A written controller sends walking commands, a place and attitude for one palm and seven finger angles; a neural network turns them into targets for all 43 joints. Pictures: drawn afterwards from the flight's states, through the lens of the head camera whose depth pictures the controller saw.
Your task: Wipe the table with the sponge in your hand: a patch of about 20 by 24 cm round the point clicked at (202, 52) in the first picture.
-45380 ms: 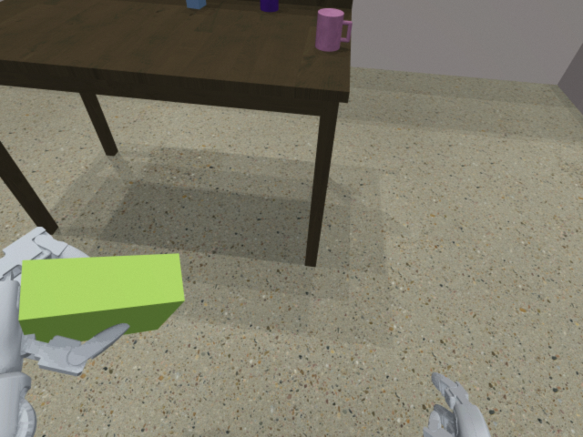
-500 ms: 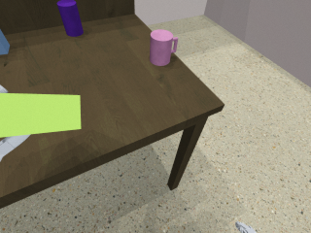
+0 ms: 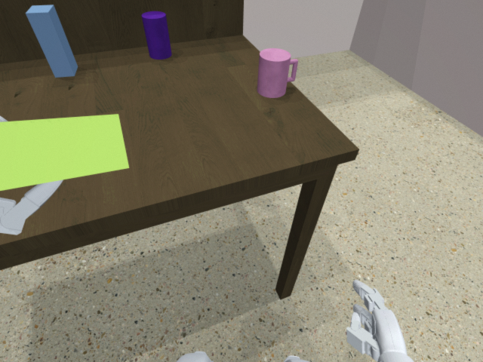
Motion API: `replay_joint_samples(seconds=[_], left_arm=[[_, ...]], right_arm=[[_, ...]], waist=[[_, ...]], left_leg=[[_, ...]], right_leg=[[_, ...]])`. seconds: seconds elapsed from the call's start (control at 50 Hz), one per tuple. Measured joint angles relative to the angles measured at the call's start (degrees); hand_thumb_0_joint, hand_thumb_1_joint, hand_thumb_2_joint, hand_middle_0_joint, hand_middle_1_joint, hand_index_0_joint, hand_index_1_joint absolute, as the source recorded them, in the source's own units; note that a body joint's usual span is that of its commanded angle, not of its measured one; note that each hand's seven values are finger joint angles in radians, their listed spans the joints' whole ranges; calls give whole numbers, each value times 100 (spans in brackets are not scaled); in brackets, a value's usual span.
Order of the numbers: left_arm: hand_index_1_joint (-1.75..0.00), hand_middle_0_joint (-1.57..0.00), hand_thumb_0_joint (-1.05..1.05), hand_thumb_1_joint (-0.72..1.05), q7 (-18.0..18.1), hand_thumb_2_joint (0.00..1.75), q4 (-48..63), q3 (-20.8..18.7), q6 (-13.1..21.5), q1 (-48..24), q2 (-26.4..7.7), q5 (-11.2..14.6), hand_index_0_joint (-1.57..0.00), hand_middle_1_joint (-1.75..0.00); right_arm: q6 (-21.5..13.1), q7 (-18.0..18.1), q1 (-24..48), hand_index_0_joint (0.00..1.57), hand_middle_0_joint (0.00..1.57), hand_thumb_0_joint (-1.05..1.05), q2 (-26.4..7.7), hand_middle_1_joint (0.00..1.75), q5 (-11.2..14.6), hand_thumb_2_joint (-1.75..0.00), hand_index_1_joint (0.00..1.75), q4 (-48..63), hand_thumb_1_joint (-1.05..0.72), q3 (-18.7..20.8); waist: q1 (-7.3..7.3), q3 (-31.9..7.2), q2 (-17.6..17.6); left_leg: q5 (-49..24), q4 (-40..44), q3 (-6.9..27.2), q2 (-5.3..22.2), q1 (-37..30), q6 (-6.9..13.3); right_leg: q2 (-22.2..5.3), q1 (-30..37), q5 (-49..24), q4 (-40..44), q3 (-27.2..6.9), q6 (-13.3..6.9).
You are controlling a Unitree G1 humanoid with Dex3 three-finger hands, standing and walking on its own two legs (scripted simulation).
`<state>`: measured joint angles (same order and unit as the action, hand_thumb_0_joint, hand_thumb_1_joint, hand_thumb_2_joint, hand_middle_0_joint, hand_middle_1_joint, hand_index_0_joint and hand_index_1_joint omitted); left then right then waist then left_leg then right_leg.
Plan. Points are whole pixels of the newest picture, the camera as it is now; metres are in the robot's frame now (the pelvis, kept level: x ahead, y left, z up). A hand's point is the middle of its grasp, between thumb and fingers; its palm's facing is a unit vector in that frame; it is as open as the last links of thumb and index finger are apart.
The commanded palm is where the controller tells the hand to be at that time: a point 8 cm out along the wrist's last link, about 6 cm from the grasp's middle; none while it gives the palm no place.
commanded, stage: step back with the hand held close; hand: left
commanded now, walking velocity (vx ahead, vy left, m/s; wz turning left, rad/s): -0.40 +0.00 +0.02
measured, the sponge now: (63, 150) +0.25 +0.21 +0.28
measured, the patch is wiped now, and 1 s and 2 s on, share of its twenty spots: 0.95 0.95 0.95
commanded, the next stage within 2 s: stop stepping back and stand still in 0.46 s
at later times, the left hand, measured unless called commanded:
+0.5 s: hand (3, 245) +0.13 +0.18 +0.30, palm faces +0.49 -0.82 -0.31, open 9.5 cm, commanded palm +0.06 +0.24 +0.30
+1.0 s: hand out of the picture -0.01 +0.18 +0.29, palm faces +0.53 -0.80 -0.29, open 9.5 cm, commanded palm -0.07 +0.22 +0.30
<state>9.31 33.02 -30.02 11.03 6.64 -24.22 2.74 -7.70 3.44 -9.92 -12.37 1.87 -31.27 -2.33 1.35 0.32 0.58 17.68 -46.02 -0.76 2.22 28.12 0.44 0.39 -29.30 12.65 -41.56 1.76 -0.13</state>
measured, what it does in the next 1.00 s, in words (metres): walks backwards: left foot, then right foot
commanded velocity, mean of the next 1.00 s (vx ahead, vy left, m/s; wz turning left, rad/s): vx -0.11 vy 0.04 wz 0.00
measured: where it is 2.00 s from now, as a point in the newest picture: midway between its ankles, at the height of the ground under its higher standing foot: outside the picture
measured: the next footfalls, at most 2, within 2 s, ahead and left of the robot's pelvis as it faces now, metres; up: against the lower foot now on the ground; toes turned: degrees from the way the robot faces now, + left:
left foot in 0.18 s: +0.04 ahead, +0.13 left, +0.00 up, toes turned +6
right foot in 0.46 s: -0.06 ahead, -0.17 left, +0.00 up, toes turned -1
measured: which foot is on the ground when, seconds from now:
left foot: down 0.00-0.04, up 0.06-0.16, down 0.18-0.48, up 0.50-0.72, down 0.74-1.00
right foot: down 0.00-0.18, up 0.20-0.44, down 0.46-1.00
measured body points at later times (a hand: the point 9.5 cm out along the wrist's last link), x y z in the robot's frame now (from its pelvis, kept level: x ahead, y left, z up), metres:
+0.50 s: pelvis -0.11 -0.04 +0.01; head -0.08 -0.04 +0.46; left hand +0.10 +0.22 +0.32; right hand +0.04 -0.26 -0.08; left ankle +0.00 +0.12 -0.70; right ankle -0.10 -0.17 -0.71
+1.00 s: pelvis -0.22 -0.06 +0.01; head -0.24 -0.07 +0.46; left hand -0.04 +0.22 +0.30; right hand -0.07 -0.30 -0.08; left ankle -0.23 +0.07 -0.68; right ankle -0.16 -0.15 -0.70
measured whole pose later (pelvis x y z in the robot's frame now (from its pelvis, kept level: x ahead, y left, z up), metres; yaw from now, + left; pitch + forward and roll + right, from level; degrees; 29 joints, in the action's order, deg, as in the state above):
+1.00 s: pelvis -0.22 -0.06 +0.01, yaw +2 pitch -1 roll -1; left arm 8.0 33.0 -25.8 9.1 13.0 -22.2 2.7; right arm -4.2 2.2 -15.0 -12.7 1.2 -38.6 -0.7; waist -0.6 -2.5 1.1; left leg 26.5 -53.8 2.0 1.6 22.8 1.3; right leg 2.4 -22.3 15.3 -38.9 2.7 -3.0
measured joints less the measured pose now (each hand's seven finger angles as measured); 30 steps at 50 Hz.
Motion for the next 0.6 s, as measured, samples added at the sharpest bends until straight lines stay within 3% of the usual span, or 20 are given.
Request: replay_joint_samples(seconds=[0.06, 0.12, 0.18, 0.22, 0.26, 0.32, 0.36, 0.46, 0.5, 0.54, 0.6], left_arm=[[-139, -79, -1, -48, -55, 109, 202, 191, -12, -16, 18, 13, -81, -139], [-139, -79, -1, -48, -122, 109, 600, 361, -45, 141, -53, 53, -81, -139], [-138, -79, -1, -48, -129, 109, 987, 285, -61, 388, -294, 114, -81, -139], [-138, -80, -1, -48, -61, 109, 1066, 104, 5, 475, -379, 139, -81, -138], [-138, -80, -1, -48, 10, 109, 1027, -105, 41, 456, -401, 152, -81, -138], [-138, -80, -1, -48, 45, 109, 734, -319, 104, 225, -362, 168, -81, -138], [-138, -80, -1, -48, 59, 109, 522, -336, 92, 27, -235, 193, -81, -138], [-139, -79, -1, -48, 7, 109, 347, -256, 66, 133, -134, 257, -81, -139], [-139, -79, -1, -48, -100, 109, 416, -76, 205, 318, 19, 199, -81, -139], [-139, -79, -1, -48, -232, 109, 637, 199, 289, 639, -4, 166, -81, -139], [-139, -79, -1, -48, -312, 109, 1098, 291, 344, 1404, -182, 141, -81, -139]], right_arm=[[26, -47, 74, 20, 21, 1, 21, 30, -60, -90, 30, -130, -90, -59], [218, -106, 227, 20, 21, 1, 70, 30, -95, -90, 30, -461, -90, -72], [346, -96, 136, 20, 21, 1, 131, 30, -137, -90, 30, -494, -90, -59], [300, -65, 42, 20, 21, 1, 182, 30, -180, -90, 30, -475, -90, 2], [159, -86, -105, 20, 21, 1, 273, 30, -191, -90, 30, -530, -90, 90], [-14, -207, -313, 20, 21, 1, 359, 30, -121, -90, 30, -702, -90, 190], [-52, -253, -418, 20, 21, 1, 334, 30, -83, -90, 30, -733, -90, 202], [-124, -286, -475, 20, 21, 1, 215, 30, -45, -90, 30, -433, -90, 78], [-136, -281, -266, 20, 21, 1, 70, 30, -34, -90, 30, -380, -90, 98], [-31, -272, -92, 20, 21, 1, 60, 30, 24, -90, 30, -432, -90, 198], [237, -208, 36, 20, 21, 1, 129, 30, 24, -90, 30, -319, -90, 253]], waist=[[-121, 80, -106], [-278, 198, -294], [-421, 205, -502], [-347, 351, -522], [-274, 425, -424], [-209, 398, -235], [-189, 350, -70], [-268, 158, 75], [-348, 340, 424], [-387, 419, 327], [-365, 280, -104]], left_leg=[[954, -541, 23, -53, 264, -10], [1153, -1162, -75, -84, 232, -45], [928, -162, -175, -68, -291, 38], [201, -79, -262, 7, -222, 26], [52, 14, -253, 142, -228, -42], [-199, 398, -176, 343, -302, -122], [-412, 655, -117, 468, -322, -168], [-709, 749, -130, 611, -14, -334], [-480, 390, 113, 799, 219, -316], [454, -824, 340, 420, 482, -333], [778, -2010, 153, -55, 507, -335]], right_leg=[[-97, -124, -341, -79, 79, -102], [-203, -204, -363, -52, 110, -114], [-327, -422, -436, -46, 106, -75], [-172, -674, 566, -790, -79, 4], [124, -890, 1269, -2159, -281, 73], [315, -688, 1369, -2878, -292, 188], [254, -246, 1295, -2296, -187, 210], [24, 1040, 645, 191, -133, 198], [279, 1156, 754, 524, 22, 94], [234, 1041, 483, 487, -11, -22], [59, 806, 198, 582, -288, -41]])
